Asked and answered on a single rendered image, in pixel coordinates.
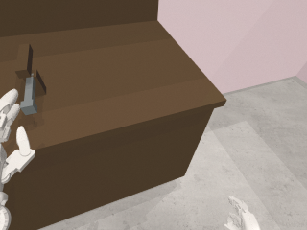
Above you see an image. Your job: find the counter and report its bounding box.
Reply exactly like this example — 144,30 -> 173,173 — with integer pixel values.
0,0 -> 227,230

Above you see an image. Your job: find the left robot forearm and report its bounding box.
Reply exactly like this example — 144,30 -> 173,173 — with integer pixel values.
0,192 -> 12,230

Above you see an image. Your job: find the robot left hand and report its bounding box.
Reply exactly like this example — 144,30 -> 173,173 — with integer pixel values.
0,89 -> 35,192

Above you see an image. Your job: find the robot right hand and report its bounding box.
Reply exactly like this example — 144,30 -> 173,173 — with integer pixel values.
224,195 -> 261,230

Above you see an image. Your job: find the tap lever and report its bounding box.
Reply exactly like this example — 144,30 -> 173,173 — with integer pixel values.
20,73 -> 37,115

